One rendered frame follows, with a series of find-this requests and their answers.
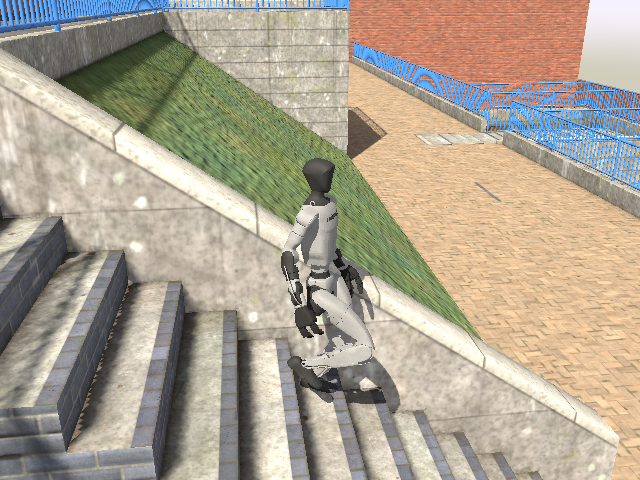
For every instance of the robot right forearm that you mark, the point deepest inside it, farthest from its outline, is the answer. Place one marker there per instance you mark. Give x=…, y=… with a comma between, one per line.
x=287, y=260

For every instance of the robot left forearm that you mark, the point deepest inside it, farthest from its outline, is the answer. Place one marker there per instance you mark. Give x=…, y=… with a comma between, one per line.
x=339, y=261

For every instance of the right robot hand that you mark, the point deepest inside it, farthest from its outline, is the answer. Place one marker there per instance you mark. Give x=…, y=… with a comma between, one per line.
x=305, y=317

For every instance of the robot right thigh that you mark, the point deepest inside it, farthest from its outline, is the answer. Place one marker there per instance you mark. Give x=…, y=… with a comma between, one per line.
x=341, y=316

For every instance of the right robot foot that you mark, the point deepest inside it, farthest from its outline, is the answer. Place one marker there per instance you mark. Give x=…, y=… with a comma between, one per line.
x=307, y=374

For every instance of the left robot hand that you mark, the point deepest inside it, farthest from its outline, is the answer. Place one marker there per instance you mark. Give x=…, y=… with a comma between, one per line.
x=350, y=274

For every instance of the right robot upper arm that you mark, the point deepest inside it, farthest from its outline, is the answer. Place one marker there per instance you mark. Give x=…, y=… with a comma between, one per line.
x=304, y=221

